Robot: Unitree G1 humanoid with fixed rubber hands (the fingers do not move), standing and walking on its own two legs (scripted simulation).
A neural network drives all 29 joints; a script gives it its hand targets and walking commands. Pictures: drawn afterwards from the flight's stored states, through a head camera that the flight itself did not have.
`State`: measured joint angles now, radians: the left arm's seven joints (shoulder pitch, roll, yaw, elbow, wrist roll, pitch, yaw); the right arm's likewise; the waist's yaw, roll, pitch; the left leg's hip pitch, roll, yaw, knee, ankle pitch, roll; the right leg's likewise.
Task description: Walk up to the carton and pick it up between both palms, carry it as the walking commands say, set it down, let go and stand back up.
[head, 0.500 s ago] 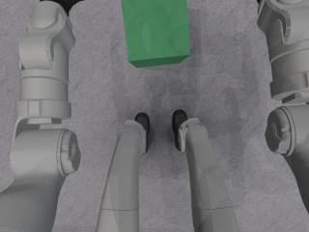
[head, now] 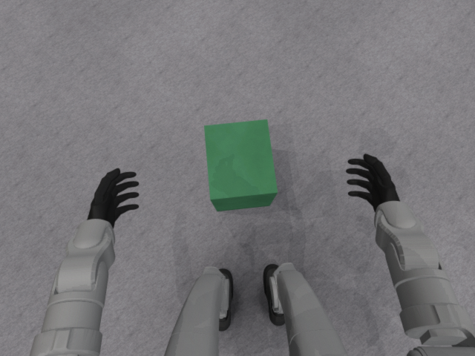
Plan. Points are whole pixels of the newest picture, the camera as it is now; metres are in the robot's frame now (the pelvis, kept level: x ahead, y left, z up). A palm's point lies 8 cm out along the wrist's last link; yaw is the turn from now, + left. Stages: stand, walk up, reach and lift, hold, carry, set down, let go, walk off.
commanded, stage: let go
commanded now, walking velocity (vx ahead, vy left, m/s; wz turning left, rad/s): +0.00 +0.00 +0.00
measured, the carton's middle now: (239, 169) +0.55 +0.02 -0.58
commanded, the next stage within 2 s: stand in 0.90 s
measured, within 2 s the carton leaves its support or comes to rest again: neither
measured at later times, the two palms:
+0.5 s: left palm (62, 286) +0.22 +0.26 -0.01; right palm (430, 260) +0.25 -0.23 -0.01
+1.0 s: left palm (53, 289) +0.22 +0.27 +0.00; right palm (442, 276) +0.23 -0.25 -0.01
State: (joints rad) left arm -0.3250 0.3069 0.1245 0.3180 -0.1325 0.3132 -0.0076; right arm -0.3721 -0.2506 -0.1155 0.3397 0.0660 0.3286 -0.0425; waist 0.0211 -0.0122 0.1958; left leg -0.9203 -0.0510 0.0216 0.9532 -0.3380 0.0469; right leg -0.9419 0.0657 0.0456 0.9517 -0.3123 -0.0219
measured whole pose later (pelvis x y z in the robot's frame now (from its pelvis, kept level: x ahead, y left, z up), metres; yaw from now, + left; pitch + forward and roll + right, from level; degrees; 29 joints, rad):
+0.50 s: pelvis +0.07 +0.00 +0.06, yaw +0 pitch +7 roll +0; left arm 0.27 0.27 0.07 0.40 -0.12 0.06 -0.08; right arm 0.22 -0.19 -0.10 0.42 0.02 0.07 0.05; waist 0.02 0.00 -0.04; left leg -0.40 -0.05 0.00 0.59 -0.31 0.05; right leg -0.42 0.06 0.05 0.59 -0.28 -0.02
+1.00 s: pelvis +0.08 +0.01 +0.06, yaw +0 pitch +2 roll +0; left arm 0.27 0.27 0.06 0.47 -0.06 0.08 -0.02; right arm 0.24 -0.23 -0.09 0.56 0.02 0.05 0.03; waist 0.02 0.00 -0.07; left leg -0.26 -0.05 0.00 0.52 -0.29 0.05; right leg -0.28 0.06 0.05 0.51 -0.26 -0.02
